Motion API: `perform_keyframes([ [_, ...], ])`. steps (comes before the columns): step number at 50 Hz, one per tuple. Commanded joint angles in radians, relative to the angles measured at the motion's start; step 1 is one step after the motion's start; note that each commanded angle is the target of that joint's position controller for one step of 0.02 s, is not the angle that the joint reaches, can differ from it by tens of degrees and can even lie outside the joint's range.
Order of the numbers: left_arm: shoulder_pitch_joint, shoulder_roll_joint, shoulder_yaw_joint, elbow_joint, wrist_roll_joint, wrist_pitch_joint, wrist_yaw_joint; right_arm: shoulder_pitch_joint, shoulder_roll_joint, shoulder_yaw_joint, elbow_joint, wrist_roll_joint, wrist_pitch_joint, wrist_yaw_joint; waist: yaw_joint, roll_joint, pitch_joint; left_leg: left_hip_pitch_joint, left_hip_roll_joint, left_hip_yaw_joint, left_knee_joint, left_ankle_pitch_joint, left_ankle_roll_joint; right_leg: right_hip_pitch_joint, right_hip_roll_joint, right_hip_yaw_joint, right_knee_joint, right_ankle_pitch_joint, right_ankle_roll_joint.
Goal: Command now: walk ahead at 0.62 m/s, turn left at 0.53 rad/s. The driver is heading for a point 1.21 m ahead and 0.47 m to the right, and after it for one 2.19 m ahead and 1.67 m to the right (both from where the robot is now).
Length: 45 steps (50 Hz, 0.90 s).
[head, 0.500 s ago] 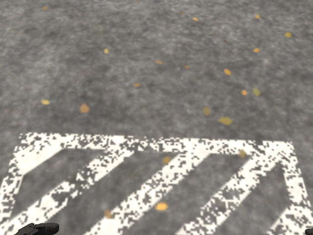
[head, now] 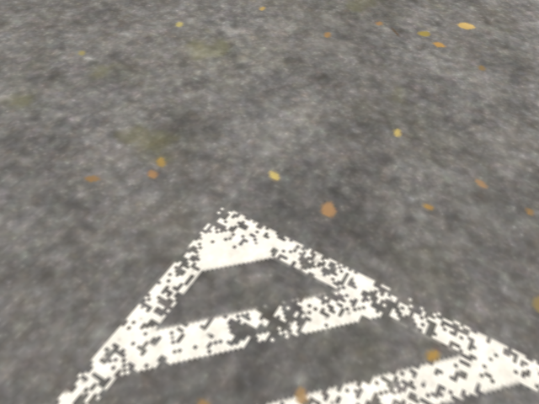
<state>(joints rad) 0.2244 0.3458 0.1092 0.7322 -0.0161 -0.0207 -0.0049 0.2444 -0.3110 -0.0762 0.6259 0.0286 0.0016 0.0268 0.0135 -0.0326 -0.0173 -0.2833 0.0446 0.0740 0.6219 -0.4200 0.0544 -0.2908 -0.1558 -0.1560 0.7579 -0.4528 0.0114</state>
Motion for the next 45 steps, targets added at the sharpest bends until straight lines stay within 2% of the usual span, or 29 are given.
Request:
perform_keyframes([
  [1,-0.283,0.011,-0.032,-0.199,0.12,-0.032,-0.033,0.279,-0.217,-0.05,0.013,-0.08,-0.026,-0.014,-0.192,0.23,0.025,0.48,0.351,-0.741,-0.476,-0.265,0.238,-0.832,0.073,0.126,0.52,-0.056,-0.015],
  [2,-0.272,0.033,-0.027,-0.182,0.097,-0.027,-0.045,0.233,-0.18,-0.032,0.011,-0.088,-0.029,-0.019,-0.149,0.191,0.085,0.409,0.323,-0.641,-0.467,-0.256,0.209,-0.801,0.036,0.134,0.51,0.062,-0.019],
  [3,-0.198,0.073,-0.013,-0.162,-0.044,-0.066,-0.041,0.198,-0.12,-0.017,-0.001,-0.019,-0.063,-0.013,-0.096,0.161,0.106,0.394,0.304,-0.586,-0.433,-0.162,0.239,-0.783,0.024,0.189,0.495,0.148,-0.033],
  [4,-0.173,0.088,-0.015,-0.129,-0.042,-0.076,-0.044,0.139,-0.091,0.002,0.002,-0.011,-0.074,-0.012,-0.065,0.165,0.124,0.352,0.267,-0.46,-0.427,0.056,0.206,-0.74,0.006,0.192,0.443,0.215,-0.029],
  [6,-0.125,0.075,-0.016,-0.089,-0.014,-0.072,-0.053,0.097,-0.102,0.002,0.001,-0.038,-0.081,-0.031,-0.034,0.15,0.109,0.297,0.212,-0.235,-0.413,0.518,0.135,-0.618,0.022,0.175,0.371,0.316,-0.011],
  [9,-0.18,-0.007,-0.048,-0.089,-0.016,-0.064,-0.065,0.065,-0.106,0.004,0.013,-0.063,-0.081,-0.06,-0.046,0.104,0.131,0.148,0.108,0.027,-0.434,0.686,0.043,-0.413,0.113,0.122,0.098,0.502,-0.002],
  [11,-0.272,-0.04,-0.063,-0.116,-0.008,-0.065,-0.081,0.125,-0.119,0.002,0.049,-0.053,-0.082,-0.078,-0.091,0.111,0.129,0.144,0.11,0.075,-0.441,0.761,0.007,-0.318,0.152,0.053,-0.064,0.614,-0.006],
  [14,-0.225,0.008,-0.044,-0.122,-0.003,-0.063,-0.104,0.123,-0.164,-0.011,0.064,-0.033,-0.067,-0.106,-0.056,0.153,0.054,0.253,0.132,0.099,-0.292,1.045,-0.029,-0.23,0.216,0.008,-0.15,0.589,-0.033],
  [16,-0.045,0.06,-0.017,-0.082,-0.008,-0.052,-0.102,0.072,-0.19,-0.024,0.04,-0.027,-0.046,-0.125,0.034,0.196,-0.053,0.278,0.138,0.097,-0.094,1.261,-0.055,-0.064,0.273,-0.005,-0.137,0.515,-0.066],
  [17,0.099,0.116,0.008,-0.052,-0.011,-0.043,-0.09,0.035,-0.19,-0.027,0.02,-0.029,-0.04,-0.123,0.106,0.195,-0.124,0.239,0.13,0.082,0.082,1.263,-0.068,0.096,0.281,0.034,-0.148,0.509,-0.101],
  [18,0.218,0.147,0.022,-0.034,-0.008,-0.033,-0.065,-0.017,-0.165,-0.021,-0.003,-0.023,-0.048,-0.11,0.184,0.126,-0.154,0.121,0.072,0.079,0.353,1.017,-0.096,0.27,0.244,0.119,-0.262,0.607,-0.14],
  [19,0.182,0.187,0.016,-0.04,0.003,-0.027,-0.037,0.051,0.022,0.027,-0.023,-0.076,-0.068,-0.07,0.067,-0.201,-0.164,-0.182,-0.086,0.035,0.715,-0.186,-0.125,0.48,0.075,0.343,-0.149,1.038,-0.212],
  [20,0.132,0.245,0.022,-0.094,0.05,-0.04,-0.036,0.235,0.002,0.04,-0.034,-0.05,-0.082,-0.048,-0.005,-0.224,-0.418,-0.391,-0.198,-0.211,1.03,-0.28,-0.16,0.692,-0.163,0.906,-0.261,0.915,-0.484],
  [21,0.052,0.209,0.028,-0.152,0.032,-0.028,-0.033,0.165,-0.131,0.019,-0.032,-0.034,-0.093,-0.036,0.046,-0.063,-0.436,-0.403,-0.14,-0.291,1.012,-0.16,-0.123,0.615,-0.149,0.941,-0.407,0.522,-0.471],
  [22,-0.016,0.147,0.012,-0.172,0.002,-0.022,-0.025,0.044,-0.162,0.009,-0.068,-0.025,-0.093,-0.037,0.032,0.045,-0.243,-0.436,-0.113,-0.27,0.912,-0.078,-0.102,0.435,-0.088,0.851,-0.466,0.284,-0.419],
  [23,-0.061,0.11,-0.001,-0.182,-0.018,-0.017,-0.02,0.006,-0.146,0.011,-0.074,-0.039,-0.086,-0.046,-0.012,0.152,-0.139,-0.419,-0.08,-0.257,0.827,-0.031,-0.099,0.272,-0.041,0.802,-0.509,0.172,-0.369],
  [26,-0.088,0.109,0.002,-0.194,-0.015,-0.017,-0.007,0.015,-0.135,0.011,-0.086,-0.051,-0.069,-0.043,-0.06,0.044,-0.045,-0.324,-0.023,-0.256,0.564,0.056,-0.094,0.037,0.069,0.736,-0.604,-0.141,-0.333],
  [30,-0.047,0.138,0.007,-0.188,-0.012,-0.01,0.026,-0.062,-0.073,0.031,-0.093,-0.056,-0.084,-0.052,-0.02,0.003,-0.036,-0.264,-0.031,-0.205,0.334,0.132,-0.139,-0.075,0.123,0.65,-0.564,-0.068,-0.308],
  [32,-0.041,0.148,0.008,-0.192,-0.017,0.0,0.033,-0.098,-0.066,0.035,-0.099,-0.042,-0.092,-0.048,-0.001,-0.058,-0.036,-0.234,-0.051,-0.195,0.22,0.2,-0.158,-0.089,0.145,0.638,-0.538,-0.079,-0.286],
  [33,-0.004,0.199,0.025,-0.146,0.061,0.02,0.001,-0.084,-0.05,0.062,-0.079,-0.108,-0.046,-0.027,0.006,-0.088,-0.051,-0.201,-0.029,-0.142,0.195,0.19,-0.156,-0.094,0.176,0.586,-0.505,-0.069,-0.241],
  [36,-0.02,0.165,0.021,-0.172,0.051,0.037,-0.036,-0.138,-0.078,0.055,-0.093,-0.064,-0.028,-0.016,0.03,-0.125,-0.02,-0.084,-0.072,-0.126,0.069,0.166,-0.159,-0.175,0.2,0.633,-0.487,-0.127,-0.214],
  [38,-0.08,0.156,0.021,-0.196,0.05,0.039,-0.041,-0.088,-0.099,0.047,-0.074,-0.039,-0.044,-0.026,-0.013,-0.11,-0.015,0.051,-0.077,-0.145,-0.034,0.171,-0.135,-0.232,0.18,0.679,-0.429,-0.154,-0.198],
  [39,-0.125,0.141,0.016,-0.209,0.051,0.037,-0.036,-0.003,-0.113,0.037,-0.047,-0.036,-0.057,-0.036,-0.076,-0.062,-0.011,0.187,-0.066,-0.154,-0.119,0.191,-0.112,-0.309,0.19,0.673,-0.345,-0.183,-0.171],
  [40,-0.146,0.095,0.003,-0.22,0.047,0.025,-0.028,0.112,-0.163,0.018,-0.016,-0.044,-0.071,-0.049,-0.139,0.029,-0.023,0.343,0.0,-0.187,-0.19,0.106,-0.089,-0.419,0.243,0.596,-0.184,-0.223,-0.128],
  [41,-0.129,-0.016,-0.028,-0.236,0.028,0.002,-0.014,0.188,-0.234,0.002,-0.015,-0.074,-0.082,-0.061,-0.156,0.236,-0.06,0.403,0.267,-0.464,-0.303,-0.204,-0.055,-0.48,0.337,0.395,0.175,-0.195,-0.087],
  [42,-0.11,-0.015,-0.041,-0.276,0.013,-0.009,-0.021,0.093,-0.315,-0.014,-0.043,-0.098,-0.076,-0.057,-0.083,0.329,-0.038,0.362,0.39,-0.9,-0.505,-0.545,0.012,-0.668,0.332,0.313,0.332,-0.091,-0.074],
  [43,-0.12,0.052,-0.032,-0.276,0.035,-0.005,-0.024,0.021,-0.261,-0.014,-0.053,-0.089,-0.071,-0.049,-0.051,0.21,-0.007,0.317,0.409,-0.88,-0.47,-0.54,0.051,-0.699,0.208,0.29,0.442,0.038,-0.067],
  [44,-0.136,0.092,-0.02,-0.26,0.053,0.002,-0.036,0.018,-0.197,0.003,-0.054,-0.075,-0.068,-0.042,-0.056,0.134,-0.005,0.295,0.342,-0.712,-0.42,-0.425,0.03,-0.682,0.187,0.276,0.469,0.108,-0.058],
  [45,-0.126,0.093,-0.018,-0.245,0.062,0.008,-0.05,0.041,-0.175,0.011,-0.041,-0.067,-0.068,-0.04,-0.056,0.125,0.001,0.267,0.276,-0.541,-0.411,-0.284,0.004,-0.647,0.166,0.267,0.476,0.152,-0.042],
])
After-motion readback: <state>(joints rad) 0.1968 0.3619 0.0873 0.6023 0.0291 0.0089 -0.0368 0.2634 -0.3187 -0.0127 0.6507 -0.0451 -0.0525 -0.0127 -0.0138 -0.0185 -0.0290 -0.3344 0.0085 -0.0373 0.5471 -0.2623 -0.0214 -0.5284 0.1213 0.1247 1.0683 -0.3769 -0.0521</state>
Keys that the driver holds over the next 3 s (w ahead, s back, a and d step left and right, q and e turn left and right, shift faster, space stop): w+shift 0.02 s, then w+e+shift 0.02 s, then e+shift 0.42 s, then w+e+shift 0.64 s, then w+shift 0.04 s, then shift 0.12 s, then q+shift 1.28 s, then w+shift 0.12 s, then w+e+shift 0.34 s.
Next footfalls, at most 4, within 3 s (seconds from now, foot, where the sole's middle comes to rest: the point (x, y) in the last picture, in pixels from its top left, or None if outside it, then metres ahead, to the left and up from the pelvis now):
0.36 right None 0.38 -0.04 -0.76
0.80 left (214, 376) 0.55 0.13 -0.76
1.28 right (387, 343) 0.65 -0.31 -0.76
1.74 left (391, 256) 0.93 -0.35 -0.76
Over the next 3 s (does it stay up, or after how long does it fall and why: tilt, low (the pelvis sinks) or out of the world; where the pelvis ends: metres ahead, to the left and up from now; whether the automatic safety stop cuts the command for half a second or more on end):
stays up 0.97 -0.34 0.00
